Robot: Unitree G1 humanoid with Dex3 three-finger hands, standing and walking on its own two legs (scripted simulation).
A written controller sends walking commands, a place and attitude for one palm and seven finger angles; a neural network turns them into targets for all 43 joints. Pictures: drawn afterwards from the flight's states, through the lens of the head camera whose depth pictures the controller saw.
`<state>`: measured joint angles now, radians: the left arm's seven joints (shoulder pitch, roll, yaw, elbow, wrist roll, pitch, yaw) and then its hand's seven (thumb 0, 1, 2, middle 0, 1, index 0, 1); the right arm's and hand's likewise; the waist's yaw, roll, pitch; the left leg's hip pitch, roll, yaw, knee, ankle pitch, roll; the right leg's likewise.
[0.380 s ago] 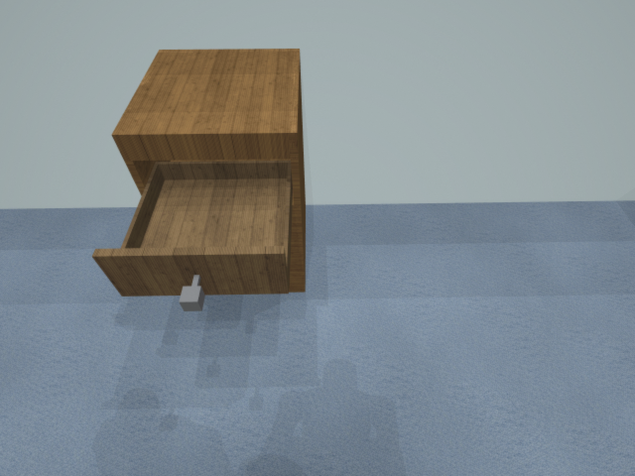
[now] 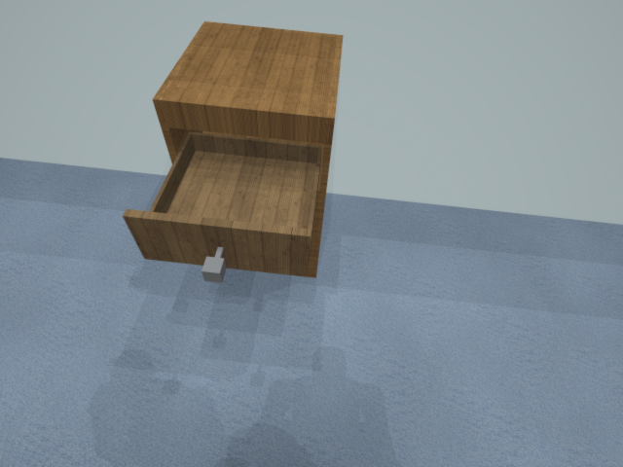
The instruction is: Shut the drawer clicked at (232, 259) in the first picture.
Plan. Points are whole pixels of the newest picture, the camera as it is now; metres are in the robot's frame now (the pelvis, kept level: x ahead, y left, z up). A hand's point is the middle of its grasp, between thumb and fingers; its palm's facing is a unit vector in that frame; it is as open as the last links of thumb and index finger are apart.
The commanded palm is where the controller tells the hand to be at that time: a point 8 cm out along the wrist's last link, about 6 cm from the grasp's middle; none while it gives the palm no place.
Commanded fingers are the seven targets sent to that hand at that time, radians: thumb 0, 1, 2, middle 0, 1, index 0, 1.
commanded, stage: turn or walk to find it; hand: left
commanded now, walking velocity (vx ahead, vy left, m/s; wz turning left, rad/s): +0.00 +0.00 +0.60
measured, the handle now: (216, 262) +0.52 +0.22 -0.21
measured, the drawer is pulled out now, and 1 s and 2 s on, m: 0.30 0.30 0.30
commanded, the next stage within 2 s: stand and wait in 0.38 s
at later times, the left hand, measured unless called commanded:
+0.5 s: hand out of the picture +0.01 +0.18 -0.15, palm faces +0.31 -0.91 -0.28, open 7.3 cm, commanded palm none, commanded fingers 0.00 0.90 0.90 -0.20 -0.30 -0.20 -0.30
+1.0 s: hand out of the picture +0.00 +0.13 -0.16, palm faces +0.36 -0.91 -0.21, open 7.3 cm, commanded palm none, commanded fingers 0.00 0.90 0.90 -0.20 -0.30 -0.20 -0.30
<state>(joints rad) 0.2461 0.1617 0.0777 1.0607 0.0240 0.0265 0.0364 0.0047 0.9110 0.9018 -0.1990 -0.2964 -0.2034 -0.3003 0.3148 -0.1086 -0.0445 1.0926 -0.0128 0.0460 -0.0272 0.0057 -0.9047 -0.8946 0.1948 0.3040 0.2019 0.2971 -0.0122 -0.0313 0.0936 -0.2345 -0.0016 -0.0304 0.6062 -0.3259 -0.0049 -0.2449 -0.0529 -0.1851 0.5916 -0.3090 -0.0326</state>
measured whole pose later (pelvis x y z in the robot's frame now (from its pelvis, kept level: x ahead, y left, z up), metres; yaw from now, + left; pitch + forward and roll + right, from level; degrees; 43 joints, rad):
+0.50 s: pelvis +0.01 -0.03 +0.01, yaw +17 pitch +0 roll +2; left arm 0.21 0.19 0.07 0.93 0.03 0.00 0.03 0.00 0.91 0.90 -0.20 -0.30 -0.20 -0.30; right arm 0.15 -0.24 -0.09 0.93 -0.01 0.06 -0.01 0.01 -0.91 -0.89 0.19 0.30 0.20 0.30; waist -0.01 -0.01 0.14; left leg -0.43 -0.01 0.00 0.89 -0.45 -0.03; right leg -0.17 -0.07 -0.08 0.52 -0.33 -0.01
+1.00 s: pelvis +0.04 -0.04 +0.01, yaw +19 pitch -1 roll +1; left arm 0.23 0.15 0.03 1.09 0.01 0.00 0.03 0.01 0.91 0.90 -0.20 -0.30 -0.20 -0.30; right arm 0.17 -0.17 -0.03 1.06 -0.01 0.02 -0.03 0.00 -0.92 -0.89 0.20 0.30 0.20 0.30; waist 0.01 0.01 0.10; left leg -0.17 0.04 -0.02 0.45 -0.26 -0.05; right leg -0.15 0.01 -0.05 0.47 -0.31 -0.03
